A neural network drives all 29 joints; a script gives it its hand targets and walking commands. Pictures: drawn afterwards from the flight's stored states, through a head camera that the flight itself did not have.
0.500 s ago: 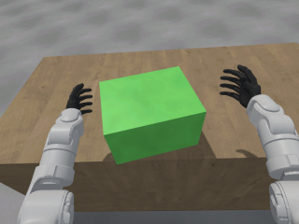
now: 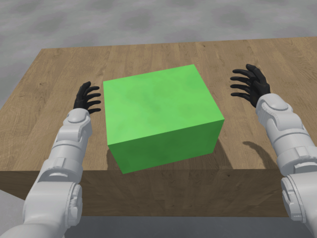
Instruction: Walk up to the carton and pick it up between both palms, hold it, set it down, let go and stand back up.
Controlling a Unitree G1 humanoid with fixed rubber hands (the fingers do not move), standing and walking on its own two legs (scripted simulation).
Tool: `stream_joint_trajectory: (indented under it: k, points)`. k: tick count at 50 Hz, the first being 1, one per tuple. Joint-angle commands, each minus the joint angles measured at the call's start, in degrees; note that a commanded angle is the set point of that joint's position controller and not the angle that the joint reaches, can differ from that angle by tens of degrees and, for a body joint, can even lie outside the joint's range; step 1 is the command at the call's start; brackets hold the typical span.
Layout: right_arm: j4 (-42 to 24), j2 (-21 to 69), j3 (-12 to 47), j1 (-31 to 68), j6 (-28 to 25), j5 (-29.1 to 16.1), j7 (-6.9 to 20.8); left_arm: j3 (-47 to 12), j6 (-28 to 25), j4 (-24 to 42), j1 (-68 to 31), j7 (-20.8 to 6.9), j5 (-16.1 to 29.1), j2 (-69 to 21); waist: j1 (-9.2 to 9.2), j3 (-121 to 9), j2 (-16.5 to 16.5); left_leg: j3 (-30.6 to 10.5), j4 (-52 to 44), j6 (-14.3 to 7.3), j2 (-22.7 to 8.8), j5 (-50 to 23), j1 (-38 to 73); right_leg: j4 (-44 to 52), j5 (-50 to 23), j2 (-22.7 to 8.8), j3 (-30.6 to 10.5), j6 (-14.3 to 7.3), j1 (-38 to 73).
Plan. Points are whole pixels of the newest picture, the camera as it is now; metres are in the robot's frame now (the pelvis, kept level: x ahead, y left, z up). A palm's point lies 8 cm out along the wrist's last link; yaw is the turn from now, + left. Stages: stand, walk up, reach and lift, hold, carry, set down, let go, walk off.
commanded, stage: reach and lift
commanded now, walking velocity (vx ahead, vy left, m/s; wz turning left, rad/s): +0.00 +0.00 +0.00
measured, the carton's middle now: (159, 118) +0.45 +0.06 +0.01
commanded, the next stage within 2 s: none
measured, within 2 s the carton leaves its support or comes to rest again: neither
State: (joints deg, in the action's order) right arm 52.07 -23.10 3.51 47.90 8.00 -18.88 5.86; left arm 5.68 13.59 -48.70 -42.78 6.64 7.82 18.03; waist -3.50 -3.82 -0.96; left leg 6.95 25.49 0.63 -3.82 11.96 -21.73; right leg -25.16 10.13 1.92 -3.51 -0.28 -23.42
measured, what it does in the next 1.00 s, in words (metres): stands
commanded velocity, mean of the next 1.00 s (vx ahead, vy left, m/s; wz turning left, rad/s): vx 0.00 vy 0.00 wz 0.00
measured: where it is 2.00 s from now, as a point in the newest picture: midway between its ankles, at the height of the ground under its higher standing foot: outside the picture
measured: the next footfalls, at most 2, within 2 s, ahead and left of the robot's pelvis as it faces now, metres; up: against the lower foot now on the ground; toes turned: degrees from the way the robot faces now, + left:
none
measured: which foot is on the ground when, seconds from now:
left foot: down 0.00-1.00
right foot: down 0.00-1.00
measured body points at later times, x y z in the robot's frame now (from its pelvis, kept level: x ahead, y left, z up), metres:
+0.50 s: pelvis +0.00 +0.00 -0.01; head +0.10 -0.01 +0.43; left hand +0.42 +0.27 +0.03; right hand +0.47 -0.19 +0.05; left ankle +0.00 +0.13 -0.74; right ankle +0.02 -0.11 -0.74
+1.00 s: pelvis +0.00 +0.00 -0.01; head +0.10 -0.01 +0.43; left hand +0.42 +0.25 +0.04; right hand +0.47 -0.18 +0.04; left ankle +0.00 +0.13 -0.74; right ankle +0.02 -0.11 -0.74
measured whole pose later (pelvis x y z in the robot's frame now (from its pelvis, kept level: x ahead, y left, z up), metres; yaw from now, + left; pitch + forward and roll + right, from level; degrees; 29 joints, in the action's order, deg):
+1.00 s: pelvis +0.00 +0.00 -0.01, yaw +0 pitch +22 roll +0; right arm 61.4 -21.4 9.9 47.9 -9.0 -21.3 4.7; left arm 5.6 -9.5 -60.0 -42.8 4.4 11.5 15.5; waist -4.3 -11.5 -1.4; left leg 6.9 27.3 0.6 -4.0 10.7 -38.5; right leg -25.3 7.9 2.0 -3.5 -0.2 -39.4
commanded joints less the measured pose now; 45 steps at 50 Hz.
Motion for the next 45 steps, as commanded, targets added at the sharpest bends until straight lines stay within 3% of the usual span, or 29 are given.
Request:
stream_joint_trajectory:
  k: [1,3,8,13,24,34,45]
  points:
    - [-3.6,-14.1,2.5,27.7,-8.6,-6.3,-0.8,1.7,-8.6,7.4,-27.1,-0.7,6.0,11.7,-7.01,-39.8,1.6,-3.5,3.2,3.3,3.9,-27.6,5.6,-1.4,-27.1,2.4,4.3,0.7,14.4]
    - [-0.5,-12.6,4.0,26.6,-10.5,-6.4,-0.9,1.0,-11.9,1.9,-26.3,-1.1,6.3,11.3,-7.41,-39.4,1.9,-3.3,3.5,3.1,3.8,-25.8,3.9,-1.8,-25.4,2.3,4.2,0.8,13.1]
    - [4.8,-10.8,6.2,25.6,-15.8,-7.4,-1.0,-2.2,-20.7,-5.4,-27.6,-1.9,9.0,10.8,-6.44,-41.8,2.0,-3.1,5.5,3.2,3.5,-25.1,1.6,-3.4,-23.3,1.8,4.2,0.6,9.0]
    - [3.4,-10.4,7.2,27.0,-19.1,-9.2,-0.9,-4.9,-25.2,-5.5,-28.7,-2.1,11.7,9.2,-5.55,-47.8,1.4,-3.2,7.3,3.6,3.1,-27.1,2.6,-4.4,-23.6,1.7,5.2,0.5,5.2]
    - [2.0,-10.5,6.9,25.6,-21.2,-9.1,-1.1,-4.0,-25.0,-2.4,-23.9,-2.5,9.4,5.1,-5.93,-53.9,1.3,-3.5,8.3,4.0,2.6,-35.6,5.4,-4.0,-30.0,2.0,5.7,0.7,3.9]
    - [-3.0,-4.8,7.7,24.4,-21.9,-7.5,-1.8,-2.1,-25.5,-0.4,-22.4,-3.2,7.2,2.1,-6.45,-54.0,3.8,-2.7,5.3,2.3,3.3,-33.5,-1.3,-5.3,-37.9,0.7,4.6,1.6,11.9]
    - [-3.5,0.1,6.5,25.9,-20.9,-5.2,-1.7,-2.9,-26.0,0.7,-23.9,-2.7,6.1,-3.1,-6.73,-52.3,2.0,-3.1,6.2,2.8,3.1,-31.6,3.7,-2.9,-28.1,1.1,5.4,0.9,6.3]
